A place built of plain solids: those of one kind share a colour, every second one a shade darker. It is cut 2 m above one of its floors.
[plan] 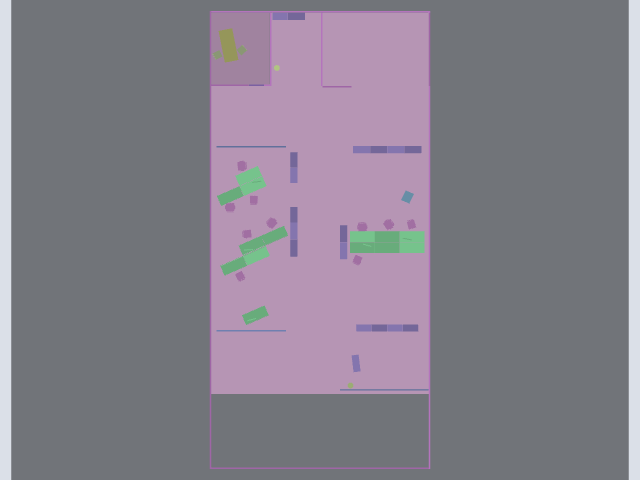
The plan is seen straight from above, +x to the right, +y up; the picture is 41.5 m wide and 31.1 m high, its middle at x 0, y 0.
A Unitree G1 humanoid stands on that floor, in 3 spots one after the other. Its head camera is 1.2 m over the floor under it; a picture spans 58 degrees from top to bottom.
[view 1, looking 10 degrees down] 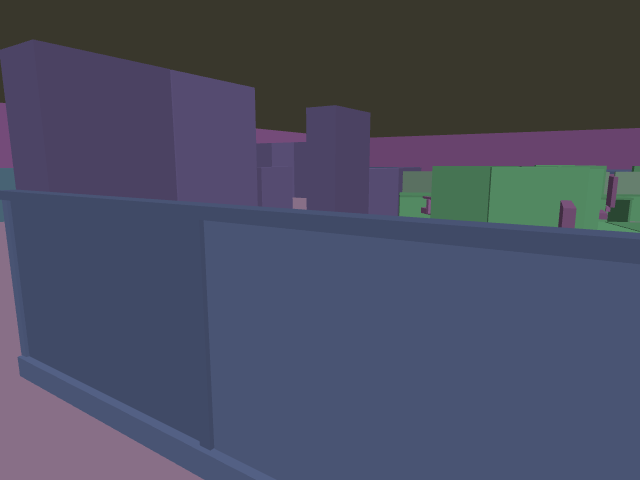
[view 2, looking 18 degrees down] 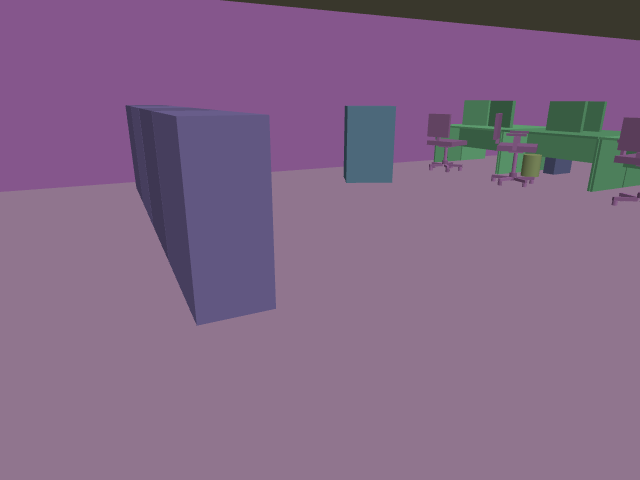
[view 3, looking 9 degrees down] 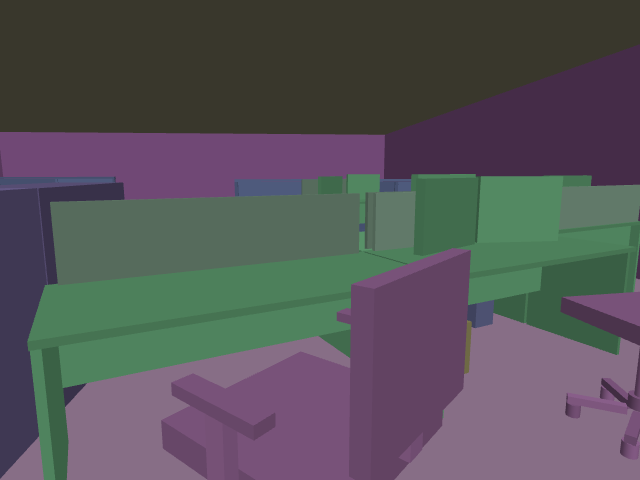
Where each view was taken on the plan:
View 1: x -4.90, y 7.09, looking -57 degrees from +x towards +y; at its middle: guard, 1.25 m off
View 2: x -0.08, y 6.41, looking -26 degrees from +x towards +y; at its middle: floor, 3.88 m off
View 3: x -3.05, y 2.14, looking -95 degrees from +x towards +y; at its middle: screen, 2.37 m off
